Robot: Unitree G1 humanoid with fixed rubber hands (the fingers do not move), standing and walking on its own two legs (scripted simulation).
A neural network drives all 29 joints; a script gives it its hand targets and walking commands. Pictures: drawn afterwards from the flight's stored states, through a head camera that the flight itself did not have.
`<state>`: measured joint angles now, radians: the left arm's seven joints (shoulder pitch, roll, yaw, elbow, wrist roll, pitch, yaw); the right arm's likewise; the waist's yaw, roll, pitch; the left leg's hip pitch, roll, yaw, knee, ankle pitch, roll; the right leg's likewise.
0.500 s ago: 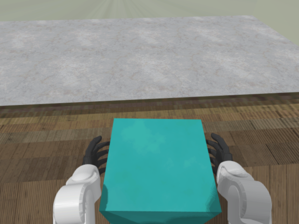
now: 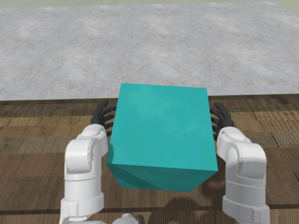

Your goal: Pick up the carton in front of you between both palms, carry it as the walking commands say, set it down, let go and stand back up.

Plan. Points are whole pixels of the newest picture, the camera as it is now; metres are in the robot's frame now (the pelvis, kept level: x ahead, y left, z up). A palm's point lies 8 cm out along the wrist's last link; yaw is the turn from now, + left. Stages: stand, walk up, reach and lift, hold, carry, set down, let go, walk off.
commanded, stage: carry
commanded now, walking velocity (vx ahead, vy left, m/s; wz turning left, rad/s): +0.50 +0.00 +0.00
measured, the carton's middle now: (159, 143) +0.33 +0.01 +0.05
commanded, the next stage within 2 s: none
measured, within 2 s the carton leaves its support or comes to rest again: neither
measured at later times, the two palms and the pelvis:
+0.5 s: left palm (116, 61) +0.65 +0.16 +0.10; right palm (198, 60) +0.65 -0.14 +0.11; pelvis +0.31 +0.02 -0.02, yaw +1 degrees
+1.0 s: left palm (141, 73) +0.97 +0.10 -0.19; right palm (191, 73) +0.98 -0.20 -0.19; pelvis +0.64 -0.06 -0.26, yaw -1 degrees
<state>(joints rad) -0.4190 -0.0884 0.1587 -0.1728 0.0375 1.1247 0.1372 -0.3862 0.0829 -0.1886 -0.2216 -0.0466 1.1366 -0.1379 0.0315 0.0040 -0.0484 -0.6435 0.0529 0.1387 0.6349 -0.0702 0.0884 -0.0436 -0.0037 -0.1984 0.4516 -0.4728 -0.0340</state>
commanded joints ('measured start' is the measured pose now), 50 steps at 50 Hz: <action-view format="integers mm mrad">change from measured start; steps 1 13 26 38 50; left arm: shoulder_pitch -578 -670 -568 -828 -567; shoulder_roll -680 -897 -721 -815 -941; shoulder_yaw -590 -613 -569 -572 -680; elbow -17 -32 22 138 14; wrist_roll -265 -228 -193 -444 -324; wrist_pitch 1 -27 22 17 -158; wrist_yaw -72 -84 -85 -83 -107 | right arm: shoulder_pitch -596 -776 -624 -596 -573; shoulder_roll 679 956 783 623 894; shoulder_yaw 615 710 659 306 685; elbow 28 -9 104 324 59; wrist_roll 251 380 303 60 230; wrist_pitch -5 -37 -6 22 -173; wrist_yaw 61 136 110 -27 80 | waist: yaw -49 -80 -159 -10 120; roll -165 66 0 7 -14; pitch -266 -457 -216 -224 -336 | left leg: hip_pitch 307 804 642 -84 -54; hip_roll -131 203 46 -29 -122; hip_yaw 97 -317 -185 -219 3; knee -50 -147 110 868 -70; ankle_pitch -29 422 59 -398 454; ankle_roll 24 154 60 -70 -41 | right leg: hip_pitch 64 -635 -693 -51 87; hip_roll -175 -36 -20 -158 47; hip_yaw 22 225 138 540 348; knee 157 589 112 191 584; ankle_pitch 1080 62 947 993 846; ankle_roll -64 3 -13 -58 -75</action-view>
